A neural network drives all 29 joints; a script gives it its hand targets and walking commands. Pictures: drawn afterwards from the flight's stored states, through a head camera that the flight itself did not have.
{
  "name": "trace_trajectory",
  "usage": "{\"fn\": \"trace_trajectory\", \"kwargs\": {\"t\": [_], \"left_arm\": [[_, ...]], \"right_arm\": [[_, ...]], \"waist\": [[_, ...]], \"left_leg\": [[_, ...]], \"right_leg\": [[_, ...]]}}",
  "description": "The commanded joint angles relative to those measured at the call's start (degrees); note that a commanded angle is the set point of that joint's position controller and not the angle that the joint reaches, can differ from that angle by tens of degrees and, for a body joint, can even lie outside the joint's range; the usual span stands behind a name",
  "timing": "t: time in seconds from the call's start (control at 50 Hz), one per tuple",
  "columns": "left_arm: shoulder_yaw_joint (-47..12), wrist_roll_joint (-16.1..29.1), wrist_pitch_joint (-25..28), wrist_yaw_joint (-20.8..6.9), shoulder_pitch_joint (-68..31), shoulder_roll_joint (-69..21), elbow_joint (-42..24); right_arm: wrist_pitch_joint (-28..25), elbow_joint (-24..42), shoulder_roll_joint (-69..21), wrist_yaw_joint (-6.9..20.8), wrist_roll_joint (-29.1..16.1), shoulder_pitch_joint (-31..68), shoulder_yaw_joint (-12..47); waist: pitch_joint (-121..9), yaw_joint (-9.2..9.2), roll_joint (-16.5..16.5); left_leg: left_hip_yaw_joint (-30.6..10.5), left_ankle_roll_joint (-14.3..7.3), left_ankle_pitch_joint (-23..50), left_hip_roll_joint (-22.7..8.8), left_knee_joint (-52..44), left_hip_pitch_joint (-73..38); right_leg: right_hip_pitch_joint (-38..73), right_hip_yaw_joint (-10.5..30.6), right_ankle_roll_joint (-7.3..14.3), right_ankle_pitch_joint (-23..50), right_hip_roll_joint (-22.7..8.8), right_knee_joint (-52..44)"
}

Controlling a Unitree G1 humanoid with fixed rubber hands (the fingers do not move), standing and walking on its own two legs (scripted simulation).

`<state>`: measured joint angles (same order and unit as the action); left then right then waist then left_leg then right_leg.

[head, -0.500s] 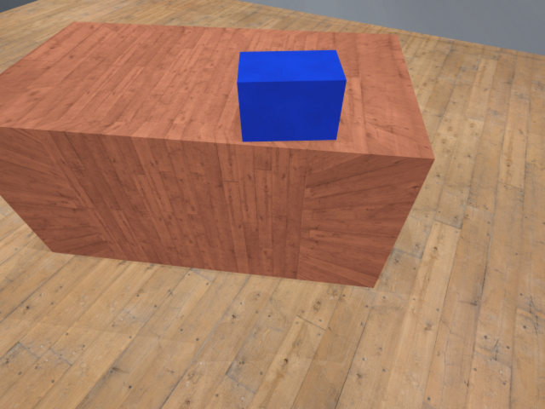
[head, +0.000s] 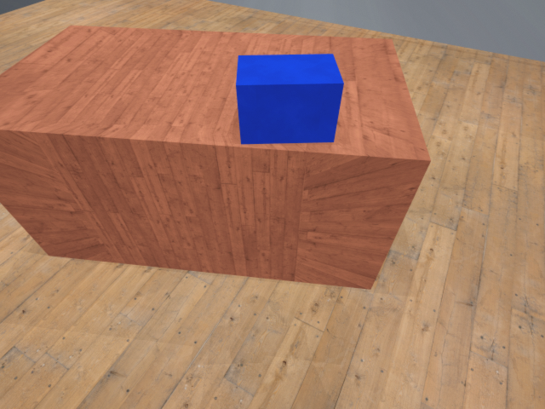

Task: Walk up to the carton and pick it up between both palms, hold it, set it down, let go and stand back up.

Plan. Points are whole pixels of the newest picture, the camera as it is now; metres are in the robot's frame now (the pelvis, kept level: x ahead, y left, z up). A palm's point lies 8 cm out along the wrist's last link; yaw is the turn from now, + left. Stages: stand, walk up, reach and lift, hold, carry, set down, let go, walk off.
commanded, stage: walk up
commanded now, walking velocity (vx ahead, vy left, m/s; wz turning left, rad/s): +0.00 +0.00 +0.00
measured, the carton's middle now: (286, 99) +0.87 -0.02 +0.01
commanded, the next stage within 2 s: none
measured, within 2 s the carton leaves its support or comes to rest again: neither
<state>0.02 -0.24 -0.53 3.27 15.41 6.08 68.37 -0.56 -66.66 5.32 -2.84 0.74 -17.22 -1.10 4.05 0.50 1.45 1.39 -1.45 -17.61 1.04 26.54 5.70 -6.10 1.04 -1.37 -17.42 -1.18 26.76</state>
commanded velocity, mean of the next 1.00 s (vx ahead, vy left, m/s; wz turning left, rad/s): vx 0.44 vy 0.10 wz -0.07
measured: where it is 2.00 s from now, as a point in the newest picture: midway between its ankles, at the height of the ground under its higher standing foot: (272, 360)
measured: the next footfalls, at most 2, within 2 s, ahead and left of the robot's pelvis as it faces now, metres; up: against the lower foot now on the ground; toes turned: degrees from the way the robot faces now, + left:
right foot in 0.60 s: +0.34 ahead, -0.06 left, +0.00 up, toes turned -15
left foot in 0.98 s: +0.47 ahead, +0.21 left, +0.00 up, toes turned +4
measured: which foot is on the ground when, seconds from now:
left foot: down 0.00-0.60, up 0.62-0.96, down 0.98-1.00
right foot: down 0.00-0.24, up 0.26-0.58, down 0.60-0.98, up 1.00-1.00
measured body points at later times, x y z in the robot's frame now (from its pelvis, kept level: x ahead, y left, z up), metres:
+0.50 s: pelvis +0.12 +0.05 -0.02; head +0.14 +0.04 +0.43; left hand +0.29 +0.25 -0.14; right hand -0.03 -0.13 -0.16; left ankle -0.01 +0.13 -0.74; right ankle +0.20 -0.07 -0.69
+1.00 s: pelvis +0.34 +0.10 -0.02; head +0.35 +0.12 +0.43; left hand +0.25 +0.32 -0.18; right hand +0.46 -0.14 -0.14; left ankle +0.43 +0.21 -0.74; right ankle +0.31 -0.05 -0.74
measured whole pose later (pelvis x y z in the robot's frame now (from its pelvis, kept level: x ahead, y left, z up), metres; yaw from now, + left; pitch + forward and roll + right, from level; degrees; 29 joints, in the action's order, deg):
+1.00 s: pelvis +0.34 +0.10 -0.02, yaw -3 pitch -3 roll -2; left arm 2.9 -1.6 1.9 0.2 26.4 9.8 63.1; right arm -2.6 -55.2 9.3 1.3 2.3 -6.2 -2.9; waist 4.2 -3.5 0.4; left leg 4.9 1.7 -11.3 -6.3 36.6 22.7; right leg -11.6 -10.3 -2.1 -22.0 -5.9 36.8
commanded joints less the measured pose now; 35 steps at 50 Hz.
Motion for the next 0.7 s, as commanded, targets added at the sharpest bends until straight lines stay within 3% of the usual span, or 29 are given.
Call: {"fn": "trace_trajectory", "kwargs": {"t": [0.0, 0.02, 0.04, 0.08, 0.1, 0.12, 0.14, 0.16, 0.18, 0.2, 0.22, 0.24, 0.26, 0.28, 0.3, 0.32, 0.34, 0.38, 0.42, 0.44, 0.46, 0.5, 0.54, 0.56, 0.58, 0.6, 0.62, 0.66, 0.68], "left_arm": [[0.84, -0.10, 0.42, 0.09, 4.44, 5.28, -0.62], [4.00, 0.30, 0.63, -0.54, 9.10, 10.52, -2.48], [4.14, -0.50, 0.16, -0.65, 6.95, 11.89, -3.40], [4.89, -0.80, 0.31, -1.00, 9.30, 11.32, -4.17], [5.41, -0.97, 0.83, -0.89, 11.13, 10.40, -3.29], [5.59, -1.63, 1.24, -1.02, 13.27, 8.66, -2.86], [5.72, -1.74, 1.89, -0.90, 10.23, 9.30, -3.49], [6.01, -1.70, 2.31, -0.98, 5.31, 10.12, -5.35], [6.14, -1.41, 2.41, -1.24, -1.49, 10.32, -7.64], [6.05, -1.63, 2.61, -1.65, -6.17, 9.20, -9.93], [5.06, -1.37, 3.28, -2.22, -7.96, 5.18, -11.91], [3.88, -1.13, 3.62, -2.25, -8.14, 2.58, -14.27], [3.93, -2.19, 3.74, -2.99, -9.09, 3.90, -16.31], [3.59, -2.08, 4.20, -3.71, -9.24, 3.76, -16.40], [3.44, -1.91, 4.55, -4.21, -8.29, 3.74, -16.38], [3.23, -2.28, 4.96, -4.74, -8.46, 3.09, -16.97], [2.79, -2.82, 4.89, -4.99, -8.20, 2.59, -16.69], [2.55, -1.55, 4.63, -5.42, -10.55, 3.23, -19.26], [2.13, -0.75, 4.13, -5.38, -12.83, 3.09, -20.44], [2.19, -0.33, 4.10, -5.36, -14.52, 3.99, -21.34], [2.25, -0.21, 3.95, -5.14, -14.38, 3.69, -21.47], [2.54, -0.11, 3.64, -4.65, -11.92, 4.92, -21.54], [3.48, -0.59, 3.62, -3.83, 0.77, 6.17, -17.45], [4.41, -0.78, 4.14, -2.93, 10.06, 9.24, -14.77], [6.29, -1.78, 3.91, -2.35, 23.54, 14.95, -11.48], [6.81, -1.65, 3.49, -1.52, 25.33, 20.47, -11.58], [6.72, -0.54, 3.28, -1.32, 18.49, 20.29, -12.19], [5.31, -1.11, 4.20, -1.44, 7.26, 14.17, -13.88], [4.54, -0.88, 4.88, -1.87, 4.29, 11.74, -14.05]], "right_arm": [[-0.86, 0.62, 3.87, 0.01, 0.07, -4.15, -0.29], [0.14, 1.70, 12.60, 1.04, -0.23, -4.66, -2.76], [0.85, 4.36, 10.42, 1.48, 0.63, 0.97, -2.44], [0.26, 7.78, 3.24, 2.29, 1.21, 5.55, -0.70], [-0.48, 9.26, 1.94, 2.60, 0.67, 5.30, -0.62], [-1.05, 10.63, 3.73, 2.94, 1.07, 6.28, -0.81], [-1.30, 11.05, 4.26, 3.47, 0.79, 4.99, -1.66], [-1.90, 10.95, 5.81, 3.69, 0.77, 0.81, -1.64], [-2.50, 8.59, 4.70, 3.77, 0.31, -6.96, -1.95], [-2.85, 3.79, 5.12, 3.48, 0.74, -16.24, -2.13], [-3.15, 0.93, 8.82, 2.76, 0.95, -24.65, -3.39], [-2.74, -0.59, 12.96, 1.98, 1.24, -27.57, -4.15], [-2.26, -0.29, 11.69, 1.58, 0.78, -25.81, -3.69], [-2.48, 1.15, 9.92, 1.50, 1.06, -20.33, -2.86], [-2.87, 2.78, 9.21, 1.39, 1.35, -16.14, -2.43], [-3.48, 3.43, 8.23, 1.31, 1.38, -14.61, -1.95], [-3.95, 3.51, 8.10, 1.37, 0.67, -14.23, -1.93], [-4.70, 2.53, 8.29, 1.50, 1.49, -14.16, -1.64], [-5.17, 2.03, 8.86, 1.39, 1.78, -15.00, -1.45], [-5.06, 1.69, 8.57, 1.20, 1.56, -15.12, -1.24], [-4.74, 1.22, 8.74, 1.26, 1.46, -15.10, -1.12], [-4.67, 0.27, 8.64, 1.81, 1.03, -13.38, -0.60], [-4.81, -0.64, 11.30, 2.46, -0.01, -14.17, -0.83], [-5.02, 0.17, 10.96, 2.54, -0.36, -14.24, -0.83], [-5.04, 2.28, 10.51, 2.70, -0.73, -12.23, -1.00], [-4.87, 5.40, 8.51, 2.89, -1.37, -12.72, -1.49], [-4.68, 8.22, 9.76, 2.73, -0.58, -12.55, -2.55], [-4.28, 9.16, 8.52, 2.36, -0.44, -5.46, -2.24], [-3.52, 7.34, 6.57, 2.40, 0.78, -6.17, -2.20]], "waist": [[0.03, -0.77, -3.49], [-3.79, -1.41, -12.84], [4.78, -2.04, -10.04], [10.41, -5.55, 7.07], [9.55, -4.93, 13.59], [8.53, -6.05, 14.83], [7.60, -3.53, 16.66], [8.33, -0.22, 13.72], [9.28, 5.30, 11.04], [6.84, 9.62, 3.27], [4.31, 11.46, -8.64], [2.54, 12.25, -22.05], [6.13, 10.82, -16.82], [11.14, 6.74, -11.65], [13.60, 4.42, -5.92], [13.48, 3.26, -4.18], [11.49, 3.21, -4.39], [11.12, 2.64, -6.74], [10.35, 2.32, -6.28], [11.31, 2.16, -3.50], [11.12, 1.49, -4.68], [9.00, -1.09, -8.87], [2.90, -7.08, -8.26], [-3.69, -10.89, -4.86], [-15.35, -16.48, 4.40], [-22.16, -15.07, 13.42], [-22.03, -10.72, 11.44], [-9.37, -6.92, 3.64], [-4.30, -4.44, -0.88]], "left_leg": [[-4.61, -1.87, 21.86, -6.14, -5.83, 2.20], [-1.83, -0.23, -23.26, -4.53, -2.56, 6.87], [-2.00, 0.55, -28.17, -4.27, -0.23, 14.63], [2.93, 2.46, -14.35, -2.40, 11.33, 23.67], [2.56, 2.47, -7.86, -3.34, 16.78, 24.08], [1.10, 1.98, -7.45, -4.27, 20.02, 22.57], [-1.31, 1.17, -7.89, -6.12, 21.18, 18.53], [-1.85, 0.76, -10.34, -6.05, 14.52, 11.81], [-1.33, 0.15, -7.16, -5.90, 4.99, 1.57], [0.48, -0.05, -7.47, -3.55, -2.68, -10.22], [-9.47, -1.00, -15.91, -11.76, -8.34, -18.02], [-29.63, -4.36, -21.89, -23.94, -14.77, -18.46], [-38.63, -8.09, -32.58, -27.09, -20.41, -8.34], [-35.67, -9.22, -31.10, -24.83, -20.23, -5.12], [-30.50, -9.93, -24.61, -24.55, -18.14, -3.53], [-25.59, -9.53, -17.53, -21.19, -17.73, -2.07], [-20.49, -7.23, -10.50, -18.56, -16.57, 0.40], [-16.90, -10.89, -0.95, -17.76, -16.68, 3.00], [-13.74, -11.43, 13.20, -17.03, -15.55, -1.53], [-13.27, -11.19, 17.41, -17.75, -15.62, -1.15], [-9.46, -10.68, 25.09, -16.39, -15.09, -0.73], [-3.76, -8.24, 37.80, -12.83, -9.90, 3.73], [3.58, -5.98, 52.59, -9.60, 4.96, 10.31], [4.61, -3.49, 47.34, -8.44, 17.36, 16.87], [7.03, -1.49, 17.79, -3.86, 39.40, 25.23], [0.26, -0.46, -13.10, -0.39, 52.95, 29.89], [-5.05, -1.21, -10.74, -2.69, 59.12, 30.80], [-2.77, -0.27, -4.71, -6.59, 60.57, 33.94], [-2.50, 0.36, -1.68, -8.05, 57.05, 30.53]], "right_leg": [[-0.20, 1.36, 1.50, 16.60, -3.48, -3.68], [0.44, 6.11, 3.68, -19.86, -6.31, -1.42], [-6.36, 10.51, 4.59, -27.87, -9.30, -2.64], [-6.89, 20.56, 8.11, -32.69, -15.68, -10.85], [-7.64, 26.81, 10.19, -31.71, -19.32, -15.15], [-9.57, 28.90, 10.71, -29.48, -19.81, -16.46], [-14.73, 28.58, 10.14, -28.56, -19.97, -17.42], [-20.33, 25.66, 8.73, -27.40, -17.43, -15.68], [-27.69, 19.73, 6.28, -25.78, -13.81, -11.53], [-32.32, 10.21, 3.92, -22.60, -7.10, -1.36], [-37.97, -1.70, 1.30, -12.05, -0.38, 17.40], [-45.56, -4.07, 1.72, -13.27, -0.57, 34.35], [-45.75, -0.89, 2.17, -9.84, -2.96, 42.02], [-48.48, -1.16, 2.91, -8.74, -3.35, 48.40], [-50.02, -1.23, 3.62, -7.12, -5.69, 50.80], [-48.58, -1.53, 3.71, -4.56, -6.93, 49.85], [-45.54, -2.25, 3.22, -0.52, -7.62, 48.28], [-41.83, -4.26, 2.12, -2.12, -7.47, 40.06], [-41.05, -5.60, 2.09, -1.99, -6.92, 32.75], [-38.56, -4.98, 2.28, -1.90, -7.82, 27.90], [-34.73, -8.23, 2.07, -1.40, -5.47, 24.96], [-22.01, -11.87, 2.94, -1.24, -1.88, 18.19], [-0.76, -17.66, 4.13, 8.16, 3.11, 10.90], [14.31, -12.54, 6.29, 9.64, -0.90, 9.42], [27.72, 3.90, 10.82, 2.06, -14.59, 5.23], [28.93, 32.54, 15.95, 5.81, -30.96, -6.39], [23.49, 44.77, 18.46, 2.54, -32.67, -12.24], [10.41, 29.26, 17.02, 5.25, -29.04, -12.48], [1.79, 20.97, 14.02, 10.04, -26.10, -12.64]]}}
